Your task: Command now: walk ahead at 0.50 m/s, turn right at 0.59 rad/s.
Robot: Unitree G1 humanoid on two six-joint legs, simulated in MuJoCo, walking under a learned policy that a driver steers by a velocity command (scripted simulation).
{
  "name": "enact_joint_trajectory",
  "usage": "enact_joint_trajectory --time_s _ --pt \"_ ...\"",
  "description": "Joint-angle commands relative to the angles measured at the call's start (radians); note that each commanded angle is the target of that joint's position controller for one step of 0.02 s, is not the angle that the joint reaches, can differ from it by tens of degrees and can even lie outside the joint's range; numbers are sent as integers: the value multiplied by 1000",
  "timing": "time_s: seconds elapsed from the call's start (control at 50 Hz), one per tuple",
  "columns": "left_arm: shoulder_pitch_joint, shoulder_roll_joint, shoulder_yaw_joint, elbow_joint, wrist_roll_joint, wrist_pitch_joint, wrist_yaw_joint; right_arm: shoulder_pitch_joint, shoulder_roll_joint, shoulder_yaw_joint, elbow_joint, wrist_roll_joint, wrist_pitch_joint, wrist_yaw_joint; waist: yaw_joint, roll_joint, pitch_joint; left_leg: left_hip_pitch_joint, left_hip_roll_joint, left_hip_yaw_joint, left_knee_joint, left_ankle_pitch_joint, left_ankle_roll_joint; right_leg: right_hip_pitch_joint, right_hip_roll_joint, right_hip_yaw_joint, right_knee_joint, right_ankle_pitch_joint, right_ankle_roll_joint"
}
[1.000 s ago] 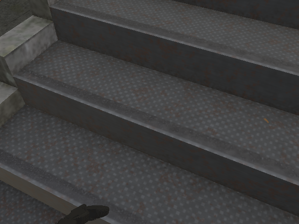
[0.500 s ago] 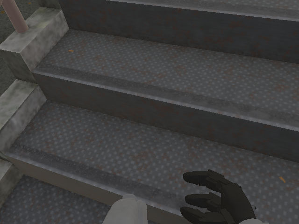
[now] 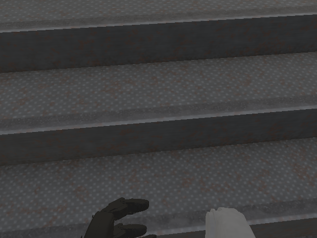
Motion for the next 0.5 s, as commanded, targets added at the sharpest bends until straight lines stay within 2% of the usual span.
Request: enact_joint_trajectory --time_s 0.02,0.04,0.06,0.08,0.1,0.12,0.14,0.16,0.18,0.2,0.22,0.24,0.26,0.28,0.3,0.32,0.34,0.36,0.38,0.4,0.42,0.44,0.46,0.48,0.5 --pt "-297 60 19 -161 -5 -37 -27 41 -235 -52 -22 41 5 -30 37 110 42 -154 178 -27 -267 682 206 458 26 -199 -458 -173 -53" --pt "-214 82 41 -150 6 -49 -25 91 -260 -47 -2 22 4 -24 80 208 -86 -78 189 -9 -96 1476 223 660 150 -261 -416 -186 -83" --pt "-16 159 81 -103 3 -52 -25 55 -347 -67 -34 17 7 -22 175 330 -191 76 205 -34 94 1829 212 750 205 -217 -541 -255 -120" --pt "165 269 130 -52 6 -47 -26 -22 -379 -78 -81 24 2 -16 260 371 -275 125 187 -59 311 1835 189 890 239 -103 -758 -262 -157" --pt "321 386 178 -6 18 -27 -14 -65 -317 -74 -166 14 -22 -4 281 139 -358 -270 118 -110 648 1423 126 1241 77 340 -921 -225 -250" --pt "394 490 213 45 25 2 11 -102 -195 -53 -215 3 -61 40 221 -238 -462 -572 -108 -274 992 162 75 1420 -75 930 -1402 -587 -319" --pt "390 446 204 69 47 -1 31 -157 -197 -87 -204 25 -76 71 198 -148 -469 -693 -141 -498 1389 105 82 1386 -151 1113 -1571 -677 -240" --pt "420 382 182 140 44 -8 26 -229 -153 -80 -249 30 -75 78 171 -121 -334 -802 -132 -509 1640 171 125 1272 -148 1052 -1584 -636 -149" --pt "408 253 150 197 50 -26 6 -348 -88 -56 -332 16 -85 69 136 -81 -134 -934 -113 -477 1769 191 169 1091 -98 863 -1506 -561 -97" --pt "379 178 133 247 46 -38 -4 -392 -42 -33 -383 -1 -94 68 86 -28 -26 -1021 -86 -457 1851 194 206 995 -54 698 -1444 -408 -58" --pt "363 128 120 279 49 -44 -8 -363 -7 -10 -399 -5 -95 79 41 -12 -4 -1052 -72 -459 1914 209 236 959 3 580 -1406 -302 -21" --pt "334 107 119 285 45 -43 -15 -310 38 17 -397 -9 -94 83 2 -1 0 -1096 -57 -457 1900 259 247 956 39 454 -1372 -170 5" --pt "329 92 115 279 48 -45 -17 -273 25 23 -385 0 -91 85 -17 25 16 -1126 -53 -437 1903 260 242 942 54 377 -1354 -40 -6" --pt "285 100 113 263 55 -41 -13 -252 8 26 -386 10 -81 78 -49 36 30 -1161 -45 -412 1843 278 212 904 60 333 -1354 0 -11" --pt "278 103 108 261 59 -35 -11 -266 -1 33 -389 12 -73 78 -57 32 42 -1172 -42 -384 1804 292 192 854 74 291 -1360 9 2" --pt "332 117 107 281 70 -33 -8 -316 23 42 -400 12 -62 71 -30 -18 28 -1239 -62 -334 1971 272 174 861 60 304 -1370 73 -11" --pt "351 134 106 296 68 -33 -4 -345 45 59 -425 12 -59 69 -32 -45 48 -1292 -57 -322 1991 271 167 831 66 307 -1393 41 -4" --pt "394 137 99 329 69 -31 -2 -380 68 72 -439 19 -56 69 -13 -90 51 -1380 -72 -308 2088 239 166 864 53 335 -1419 -7 -11" --pt "428 144 99 354 62 -33 2 -419 85 84 -456 18 -56 70 -1 -93 70 -1437 -64 -305 2072 247 165 875 47 349 -1433 -49 -5" --pt "452 132 93 369 53 -23 5 -488 83 92 -486 19 -60 69 17 -83 84 -1463 -57 -298 1977 257 160 878 54 343 -1447 -69 4" --pt "478 139 92 380 42 -19 11 -582 72 100 -513 12 -68 66 52 -78 85 -1436 -63 -246 1822 291 143 858 71 338 -1483 -83 7" --pt "533 137 92 400 41 -19 25 -677 71 104 -542 3 -73 56 101 -87 86 -1429 -70 -204 1746 307 127 869 58 369 -1521 -37 -11" --pt "601 160 102 411 35 -16 53 -787 95 121 -579 -4 -74 45 146 -92 62 -1372 -69 -136 1647 265 108 880 7 420 -1647 65 -57" --pt "636 172 107 429 33 -13 74 -814 89 122 -599 -1 -75 40 154 -97 36 -1329 -56 -146 1545 228 100 965 -15 433 -1685 115 -84" --pt "642 194 116 439 19 -8 95 -840 91 121 -616 4 -81 41 138 -105 6 -1336 -34 -194 1443 156 111 1129 -63 415 -1710 238 -87"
